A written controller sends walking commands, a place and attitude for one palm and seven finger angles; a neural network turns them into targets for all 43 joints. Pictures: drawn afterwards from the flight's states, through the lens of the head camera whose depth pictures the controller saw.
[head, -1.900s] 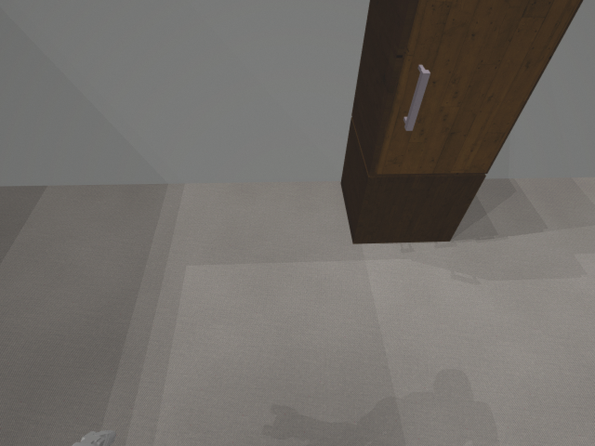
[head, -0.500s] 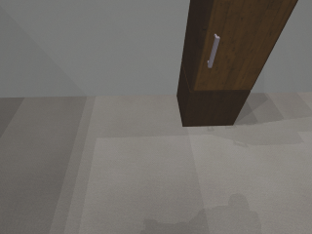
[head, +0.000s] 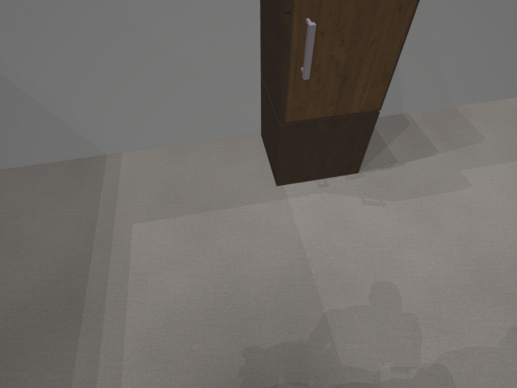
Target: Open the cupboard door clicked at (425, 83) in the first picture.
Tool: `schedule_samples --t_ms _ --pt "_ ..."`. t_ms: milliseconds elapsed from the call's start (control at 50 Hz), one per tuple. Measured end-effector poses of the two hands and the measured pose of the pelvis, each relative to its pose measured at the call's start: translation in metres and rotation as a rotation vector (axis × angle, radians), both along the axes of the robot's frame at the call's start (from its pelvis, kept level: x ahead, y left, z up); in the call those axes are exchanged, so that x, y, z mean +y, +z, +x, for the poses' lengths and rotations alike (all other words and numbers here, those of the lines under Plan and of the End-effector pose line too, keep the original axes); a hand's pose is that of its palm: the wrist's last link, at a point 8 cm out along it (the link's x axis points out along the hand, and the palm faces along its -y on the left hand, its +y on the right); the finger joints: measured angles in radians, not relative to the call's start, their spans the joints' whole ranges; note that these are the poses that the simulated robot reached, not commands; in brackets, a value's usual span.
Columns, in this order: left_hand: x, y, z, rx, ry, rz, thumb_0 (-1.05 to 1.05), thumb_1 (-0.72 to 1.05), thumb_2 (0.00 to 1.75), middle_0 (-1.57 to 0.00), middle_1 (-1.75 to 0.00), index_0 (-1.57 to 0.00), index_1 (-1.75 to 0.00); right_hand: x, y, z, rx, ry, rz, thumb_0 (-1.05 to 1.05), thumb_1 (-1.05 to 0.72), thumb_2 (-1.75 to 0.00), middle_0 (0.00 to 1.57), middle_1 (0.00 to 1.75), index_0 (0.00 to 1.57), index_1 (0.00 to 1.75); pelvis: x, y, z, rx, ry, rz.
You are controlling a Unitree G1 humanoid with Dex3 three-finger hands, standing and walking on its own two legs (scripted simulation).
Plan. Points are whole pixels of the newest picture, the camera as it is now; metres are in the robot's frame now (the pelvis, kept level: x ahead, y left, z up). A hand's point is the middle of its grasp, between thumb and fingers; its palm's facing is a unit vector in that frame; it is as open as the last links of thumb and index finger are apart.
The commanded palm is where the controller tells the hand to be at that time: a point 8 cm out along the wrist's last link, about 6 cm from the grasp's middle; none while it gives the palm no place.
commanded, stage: walk to a spot facing it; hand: left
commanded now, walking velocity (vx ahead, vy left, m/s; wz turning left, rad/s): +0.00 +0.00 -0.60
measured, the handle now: (306, 49) +1.07 -0.06 -0.03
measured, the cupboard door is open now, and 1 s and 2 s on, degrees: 0 0 0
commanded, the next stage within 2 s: none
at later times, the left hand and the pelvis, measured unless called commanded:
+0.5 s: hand out of the picture +0.09 +0.24 -0.16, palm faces -0.18 -0.95 -0.24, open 7.4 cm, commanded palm none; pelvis -0.02 +0.04 +0.01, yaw -15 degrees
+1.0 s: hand (197, 371) +0.16 +0.13 -0.14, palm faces -0.55 -0.80 -0.25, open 7.4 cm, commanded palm none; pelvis -0.04 +0.02 +0.00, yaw -34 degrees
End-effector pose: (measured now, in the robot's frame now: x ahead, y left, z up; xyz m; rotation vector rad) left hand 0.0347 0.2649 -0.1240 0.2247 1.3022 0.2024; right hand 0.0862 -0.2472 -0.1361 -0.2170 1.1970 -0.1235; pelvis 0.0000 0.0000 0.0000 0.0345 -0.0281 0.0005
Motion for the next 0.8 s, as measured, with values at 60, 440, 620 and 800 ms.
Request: schedule_samples --t_ms 60,440,620,800 --pt "-0.016 -0.003 -0.001 -0.014 -0.016 -0.002 0.0 0.9 0.9 -0.2 -0.3 -0.2 -0.3 -0.007 -0.012 -0.013 0.031 -0.036 0.018 0.01 -0.9 -0.9 0.2 0.3 0.2 0.3 -0.008 -0.006 -0.003 0.004 -0.012 -0.015" --pt "0.002 0.004 0.041 -0.022 -0.184 -0.032 0.0 0.9 0.9 -0.2 -0.3 -0.2 -0.3 -0.005 0.036 -0.04 -0.076 -0.231 -0.069 0.01 -0.91 -0.9 0.2 0.3 0.2 0.3 0.022 0.015 -0.014 0.067 -0.224 -0.02" --pt "0.03 0.003 0.096 -0.094 -0.317 -0.049 0.01 0.9 0.9 -0.2 -0.3 -0.19 -0.3 0.033 0.049 -0.096 -0.084 -0.329 -0.099 0.01 -0.9 -0.9 0.2 0.3 0.2 0.3 0.051 0.016 -0.022 0.034 -0.34 -0.045" --pt "-0.013 0.011 0.131 -0.093 -0.497 -0.072 0.01 0.91 0.9 -0.2 -0.3 -0.19 -0.3 0.055 0.032 -0.181 0.014 -0.52 -0.039 0.01 -0.9 -0.9 0.2 0.3 0.2 0.3 0.051 0.017 -0.032 0.025 -0.475 -0.057"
